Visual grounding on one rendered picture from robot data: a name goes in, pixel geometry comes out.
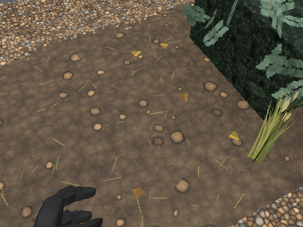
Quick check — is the left robot hand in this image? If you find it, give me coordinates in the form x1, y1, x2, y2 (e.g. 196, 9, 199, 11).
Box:
32, 185, 103, 227

